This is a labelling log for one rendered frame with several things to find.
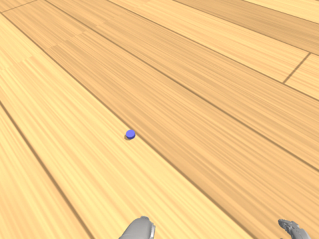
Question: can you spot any right robot hand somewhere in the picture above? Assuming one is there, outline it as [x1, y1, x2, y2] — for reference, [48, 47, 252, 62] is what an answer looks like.
[278, 219, 311, 239]

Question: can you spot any tin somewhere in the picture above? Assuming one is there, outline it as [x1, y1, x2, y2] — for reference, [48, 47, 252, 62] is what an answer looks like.
[126, 130, 136, 139]

